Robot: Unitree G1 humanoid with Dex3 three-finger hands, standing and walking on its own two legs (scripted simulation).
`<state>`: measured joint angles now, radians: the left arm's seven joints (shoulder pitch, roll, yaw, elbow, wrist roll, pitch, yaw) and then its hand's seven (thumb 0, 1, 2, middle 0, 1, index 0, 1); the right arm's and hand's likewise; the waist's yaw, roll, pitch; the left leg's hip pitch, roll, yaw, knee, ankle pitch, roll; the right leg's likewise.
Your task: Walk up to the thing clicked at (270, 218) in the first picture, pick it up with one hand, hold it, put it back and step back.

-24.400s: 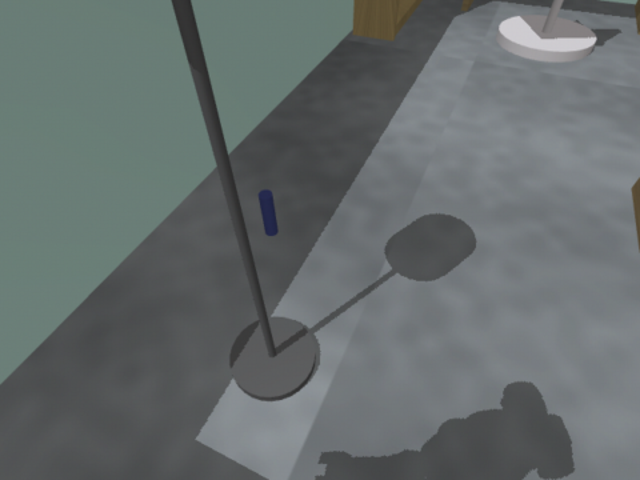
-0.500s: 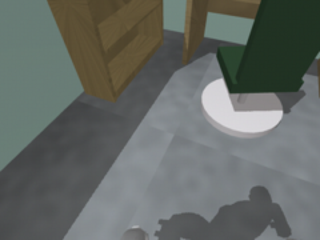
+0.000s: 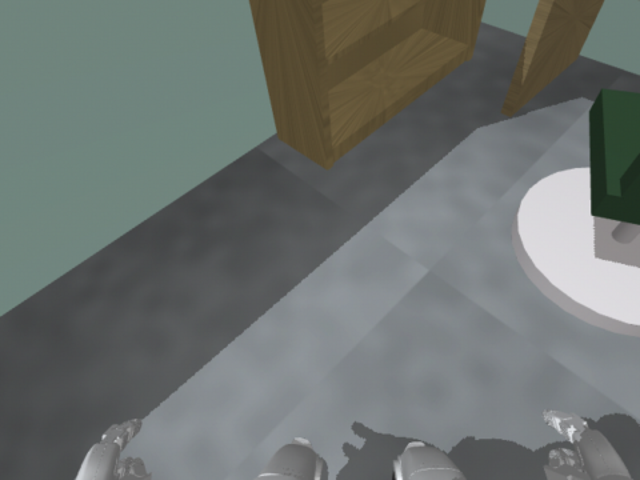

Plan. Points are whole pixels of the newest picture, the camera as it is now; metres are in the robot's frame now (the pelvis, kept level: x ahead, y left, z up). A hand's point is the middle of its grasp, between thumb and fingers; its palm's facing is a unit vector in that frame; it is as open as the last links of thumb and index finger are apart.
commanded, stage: walk up
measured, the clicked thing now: out of the picture -0.12 +1.47 -0.64
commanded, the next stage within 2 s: none
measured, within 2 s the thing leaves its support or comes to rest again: neither
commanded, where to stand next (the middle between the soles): +0.06 +0.10 m, yaw +88 degrees
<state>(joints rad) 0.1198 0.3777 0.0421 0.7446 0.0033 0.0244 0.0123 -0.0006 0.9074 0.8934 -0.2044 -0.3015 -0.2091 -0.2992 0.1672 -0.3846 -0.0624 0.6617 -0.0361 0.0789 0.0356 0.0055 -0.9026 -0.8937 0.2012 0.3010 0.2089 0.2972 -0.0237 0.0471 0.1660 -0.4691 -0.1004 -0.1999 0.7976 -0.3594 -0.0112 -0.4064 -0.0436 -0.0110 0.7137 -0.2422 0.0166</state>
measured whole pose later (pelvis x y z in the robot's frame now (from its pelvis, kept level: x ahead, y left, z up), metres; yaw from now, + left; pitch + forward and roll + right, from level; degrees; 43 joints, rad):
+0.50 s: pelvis -0.06 +0.01 +0.01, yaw +29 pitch -2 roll -2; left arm 0.21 0.50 0.11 0.87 0.03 0.04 -0.01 0.01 0.91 0.89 -0.20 -0.30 -0.21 -0.30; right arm 0.33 -0.41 -0.07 0.77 -0.05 0.07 0.10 0.00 -0.91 -0.89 0.20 0.30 0.21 0.30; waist -0.03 -0.06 0.06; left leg -0.31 0.01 -0.06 0.72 -0.38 0.04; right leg -0.49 -0.16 -0.12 1.01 -0.52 0.02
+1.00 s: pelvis +0.01 +0.03 +0.02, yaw +52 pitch -1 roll +2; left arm 0.25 0.38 0.03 0.76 0.03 -0.03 -0.03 0.00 0.91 0.89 -0.20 -0.30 -0.21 -0.30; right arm 0.26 -0.42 -0.05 0.72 -0.02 -0.01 0.01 0.01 -0.90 -0.89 0.20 0.30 0.21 0.30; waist 0.05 0.00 0.10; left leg -0.46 -0.07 -0.05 0.96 -0.43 0.01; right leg -0.24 -0.05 -0.10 0.57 -0.31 -0.04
